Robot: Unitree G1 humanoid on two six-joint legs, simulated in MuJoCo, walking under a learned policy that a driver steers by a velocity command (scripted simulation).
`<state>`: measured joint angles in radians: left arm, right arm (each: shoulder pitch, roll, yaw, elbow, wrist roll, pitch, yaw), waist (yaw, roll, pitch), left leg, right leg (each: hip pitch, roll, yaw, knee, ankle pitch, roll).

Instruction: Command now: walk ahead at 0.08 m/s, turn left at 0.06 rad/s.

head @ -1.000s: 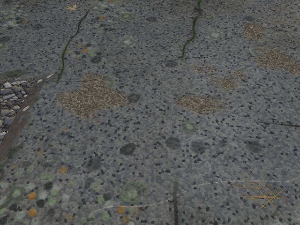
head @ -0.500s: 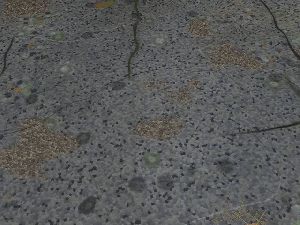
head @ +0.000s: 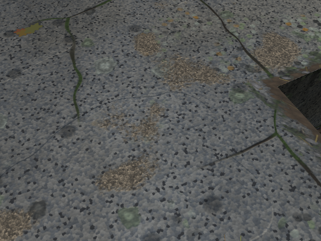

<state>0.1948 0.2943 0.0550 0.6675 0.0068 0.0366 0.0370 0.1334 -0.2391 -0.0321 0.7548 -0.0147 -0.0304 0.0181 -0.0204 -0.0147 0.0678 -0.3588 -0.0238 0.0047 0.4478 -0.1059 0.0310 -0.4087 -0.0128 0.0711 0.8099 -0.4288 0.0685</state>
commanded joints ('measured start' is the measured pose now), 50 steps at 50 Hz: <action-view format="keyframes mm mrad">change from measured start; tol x16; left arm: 1 123 58 16 -12 2 -8 -5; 20 -123 80 39 -98 11 -28 21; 50 -89 96 35 -34 -2 -60 -11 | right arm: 1 -66 -178 -42 -63 24 -1 2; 20 181 -294 -94 -111 -19 26 10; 50 55 -167 -78 -143 32 83 -45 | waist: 1 59 152 -199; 8 19 -199 -72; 17 2 -103 -130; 19 -1 349 -134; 22 -13 93 -172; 40 20 176 -151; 44 -4 -240 -138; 50 8 -126 -91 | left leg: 1 85 202 -231 -111 142 184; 5 -114 40 -123 -6 -315 18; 11 -166 38 -8 424 -406 -37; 17 91 -9 64 70 -58 -6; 19 301 363 -559 -94 508 271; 27 274 207 -335 -76 369 201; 39 188 162 -535 -60 111 181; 41 148 115 -525 -11 88 132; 44 -182 -117 -194 496 -562 -37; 50 -177 -55 -143 663 -343 -134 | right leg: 1 222 26 -42 -251 196 -18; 7 198 -209 160 -479 112 -204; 11 263 -326 169 -408 616 -271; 15 265 -279 47 -333 679 -228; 17 197 -228 -33 -227 530 -159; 19 -221 32 -136 223 -229 14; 21 -274 8 35 440 -234 -3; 41 175 55 13 -432 247 -31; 44 282 -377 458 -520 585 -335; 50 266 -191 152 -477 536 -277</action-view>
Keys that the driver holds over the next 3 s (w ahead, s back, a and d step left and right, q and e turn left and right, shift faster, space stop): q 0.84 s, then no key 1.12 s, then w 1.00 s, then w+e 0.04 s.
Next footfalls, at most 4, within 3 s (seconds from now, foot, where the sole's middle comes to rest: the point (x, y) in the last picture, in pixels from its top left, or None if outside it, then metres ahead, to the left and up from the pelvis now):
0.08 right None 0.08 -0.14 -0.77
0.36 left None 0.08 0.11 -0.77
0.84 right None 0.16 -0.09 -0.77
1.18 left None -0.01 0.12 -0.77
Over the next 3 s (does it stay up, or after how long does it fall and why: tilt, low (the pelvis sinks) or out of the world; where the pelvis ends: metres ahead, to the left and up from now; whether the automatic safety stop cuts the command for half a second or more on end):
stays up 0.40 0.25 0.01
